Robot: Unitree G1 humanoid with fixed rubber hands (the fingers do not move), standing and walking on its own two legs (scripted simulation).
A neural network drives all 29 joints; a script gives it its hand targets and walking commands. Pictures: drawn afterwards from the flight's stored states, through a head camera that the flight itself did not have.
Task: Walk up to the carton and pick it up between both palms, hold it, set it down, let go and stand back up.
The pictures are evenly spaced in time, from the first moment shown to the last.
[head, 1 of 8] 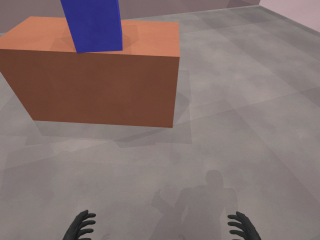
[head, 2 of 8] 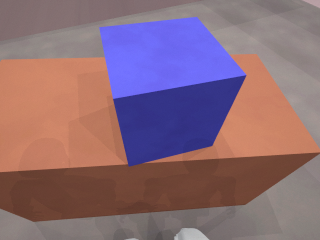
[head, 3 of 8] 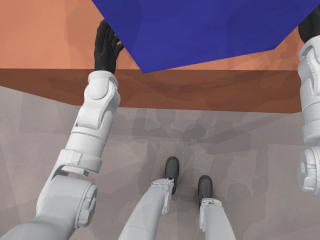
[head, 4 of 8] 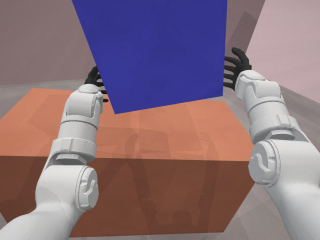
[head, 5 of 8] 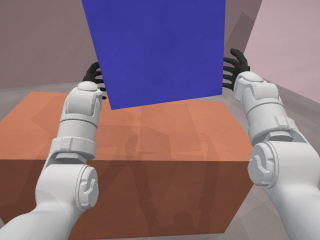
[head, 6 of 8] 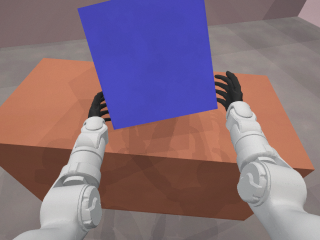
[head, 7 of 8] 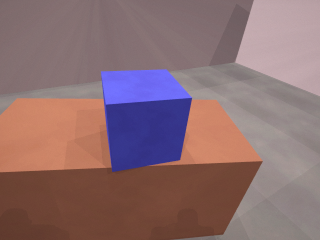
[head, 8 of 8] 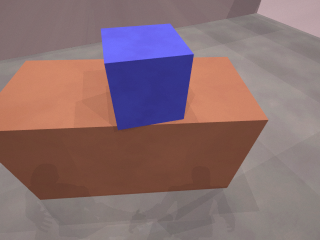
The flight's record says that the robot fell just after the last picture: no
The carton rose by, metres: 0.36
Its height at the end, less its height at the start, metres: +0.00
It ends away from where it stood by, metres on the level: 0.02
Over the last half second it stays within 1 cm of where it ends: yes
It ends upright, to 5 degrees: yes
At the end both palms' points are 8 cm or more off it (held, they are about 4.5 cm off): yes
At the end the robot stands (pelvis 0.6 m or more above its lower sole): yes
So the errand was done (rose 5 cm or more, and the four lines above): yes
